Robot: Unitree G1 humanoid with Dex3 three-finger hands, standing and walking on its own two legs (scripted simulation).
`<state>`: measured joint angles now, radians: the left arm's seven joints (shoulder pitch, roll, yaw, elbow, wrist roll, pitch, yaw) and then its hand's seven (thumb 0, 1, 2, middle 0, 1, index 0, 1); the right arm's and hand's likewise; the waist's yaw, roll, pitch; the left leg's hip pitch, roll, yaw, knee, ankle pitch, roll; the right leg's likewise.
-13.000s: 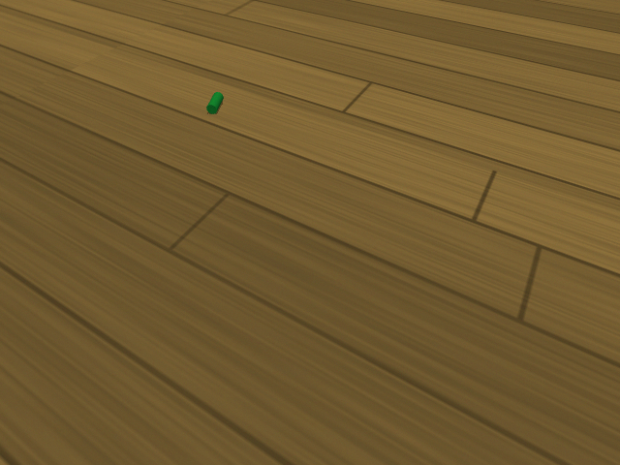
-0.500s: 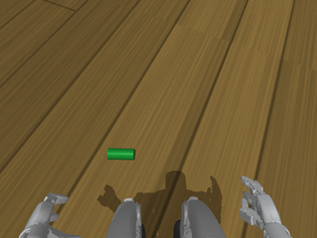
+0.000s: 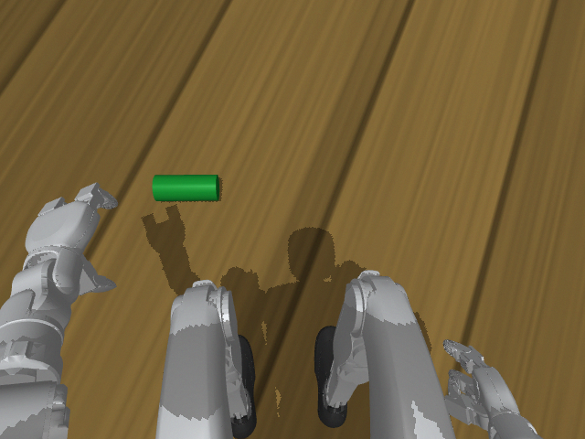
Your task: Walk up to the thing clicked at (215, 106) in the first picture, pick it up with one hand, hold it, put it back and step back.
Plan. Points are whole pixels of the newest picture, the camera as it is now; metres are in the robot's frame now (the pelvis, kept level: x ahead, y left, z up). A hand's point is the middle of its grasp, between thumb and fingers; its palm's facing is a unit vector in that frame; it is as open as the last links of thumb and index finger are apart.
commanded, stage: rise first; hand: left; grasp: from above
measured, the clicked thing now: (187, 187) +0.56 +0.23 -0.42
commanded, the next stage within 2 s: none
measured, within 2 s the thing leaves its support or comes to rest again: neither
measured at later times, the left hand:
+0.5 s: hand (120, 220) +0.43 +0.30 -0.24, palm faces -0.51 -0.07 -0.86, open 13.8 cm
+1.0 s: hand (132, 206) +0.47 +0.30 -0.29, palm faces -0.48 -0.01 -0.88, open 13.4 cm
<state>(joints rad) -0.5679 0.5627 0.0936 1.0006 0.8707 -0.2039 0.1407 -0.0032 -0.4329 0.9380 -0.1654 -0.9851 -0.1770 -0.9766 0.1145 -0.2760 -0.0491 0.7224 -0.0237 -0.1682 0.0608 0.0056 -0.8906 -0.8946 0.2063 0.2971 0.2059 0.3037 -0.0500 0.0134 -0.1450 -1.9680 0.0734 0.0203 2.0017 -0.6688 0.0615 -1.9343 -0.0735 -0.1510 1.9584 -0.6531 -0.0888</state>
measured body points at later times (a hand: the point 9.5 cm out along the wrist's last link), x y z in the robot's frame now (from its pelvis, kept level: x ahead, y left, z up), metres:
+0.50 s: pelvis -0.01 +0.02 -0.07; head +0.24 +0.06 +0.30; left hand +0.46 +0.30 -0.19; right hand +0.04 -0.27 -0.19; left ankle +0.08 +0.10 -0.42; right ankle +0.09 -0.09 -0.42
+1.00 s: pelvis +0.00 +0.01 -0.10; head +0.28 +0.06 +0.25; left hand +0.49 +0.29 -0.24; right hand +0.03 -0.27 -0.21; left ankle +0.08 +0.10 -0.42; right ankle +0.09 -0.09 -0.42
